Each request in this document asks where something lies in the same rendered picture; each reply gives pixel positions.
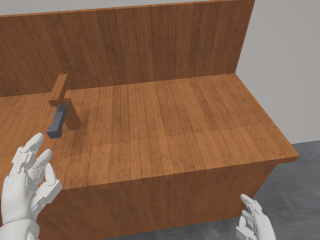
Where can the robot left forearm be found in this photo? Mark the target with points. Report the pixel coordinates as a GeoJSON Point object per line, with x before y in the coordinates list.
{"type": "Point", "coordinates": [21, 229]}

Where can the robot right hand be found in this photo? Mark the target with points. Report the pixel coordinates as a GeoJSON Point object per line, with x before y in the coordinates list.
{"type": "Point", "coordinates": [260, 227]}

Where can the tap lever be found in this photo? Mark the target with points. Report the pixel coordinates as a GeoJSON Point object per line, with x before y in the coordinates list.
{"type": "Point", "coordinates": [55, 129]}

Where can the robot left hand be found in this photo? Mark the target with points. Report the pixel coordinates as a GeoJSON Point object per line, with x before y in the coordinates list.
{"type": "Point", "coordinates": [21, 185]}

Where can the counter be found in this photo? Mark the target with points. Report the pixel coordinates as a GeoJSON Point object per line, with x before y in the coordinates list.
{"type": "Point", "coordinates": [159, 132]}

